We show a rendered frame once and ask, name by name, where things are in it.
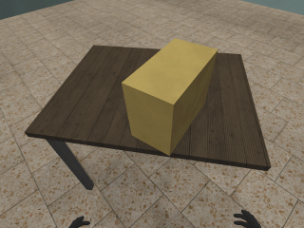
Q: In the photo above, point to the robot left hand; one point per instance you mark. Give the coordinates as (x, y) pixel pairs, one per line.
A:
(78, 222)

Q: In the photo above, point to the carton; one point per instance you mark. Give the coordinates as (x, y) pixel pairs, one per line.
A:
(165, 94)

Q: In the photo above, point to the robot right hand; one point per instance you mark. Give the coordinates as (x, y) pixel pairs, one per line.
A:
(251, 220)

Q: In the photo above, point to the table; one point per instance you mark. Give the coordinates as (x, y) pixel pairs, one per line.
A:
(89, 108)

